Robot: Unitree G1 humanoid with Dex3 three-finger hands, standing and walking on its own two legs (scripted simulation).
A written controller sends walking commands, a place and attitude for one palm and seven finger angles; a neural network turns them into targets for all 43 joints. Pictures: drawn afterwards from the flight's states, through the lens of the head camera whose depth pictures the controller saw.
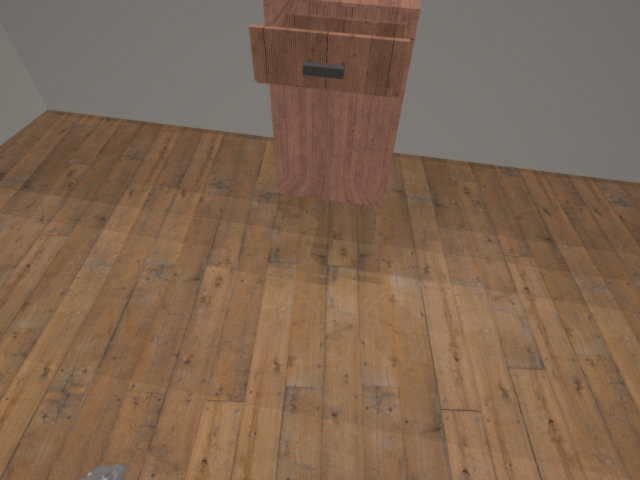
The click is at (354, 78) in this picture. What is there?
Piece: drawer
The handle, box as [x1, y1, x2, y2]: [303, 59, 344, 78]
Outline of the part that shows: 303,64 303,74 335,78 342,78 343,76 344,63 340,65 316,63 308,59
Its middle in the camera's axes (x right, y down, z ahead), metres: +0.01 -0.50 +1.13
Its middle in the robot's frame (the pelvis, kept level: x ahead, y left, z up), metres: +1.18 +0.04 -0.02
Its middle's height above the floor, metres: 0.75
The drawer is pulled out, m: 0.23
